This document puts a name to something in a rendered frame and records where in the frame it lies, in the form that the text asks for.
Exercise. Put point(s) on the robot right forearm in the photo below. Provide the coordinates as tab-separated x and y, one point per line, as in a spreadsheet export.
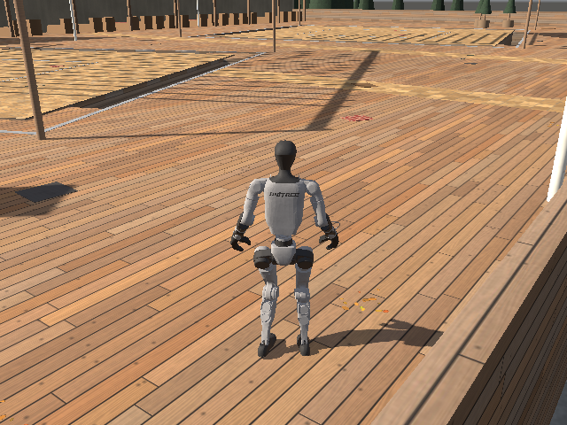
329	230

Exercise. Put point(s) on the robot right upper arm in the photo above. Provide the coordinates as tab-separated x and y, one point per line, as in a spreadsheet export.
312	188

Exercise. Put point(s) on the right robot hand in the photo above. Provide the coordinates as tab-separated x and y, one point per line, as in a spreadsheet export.
334	241

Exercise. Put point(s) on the left robot hand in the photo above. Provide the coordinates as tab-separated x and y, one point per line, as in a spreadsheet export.
234	244

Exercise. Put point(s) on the left robot foot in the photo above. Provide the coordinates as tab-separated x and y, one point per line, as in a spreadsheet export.
264	349

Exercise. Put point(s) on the robot left upper arm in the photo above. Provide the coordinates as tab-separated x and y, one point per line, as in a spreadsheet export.
251	200

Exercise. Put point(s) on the robot foot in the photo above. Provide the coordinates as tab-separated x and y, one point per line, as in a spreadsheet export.
264	349
304	348

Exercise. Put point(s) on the right robot foot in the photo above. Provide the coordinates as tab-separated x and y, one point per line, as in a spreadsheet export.
304	348

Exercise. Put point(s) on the robot left forearm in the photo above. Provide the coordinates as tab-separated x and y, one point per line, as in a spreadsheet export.
240	229

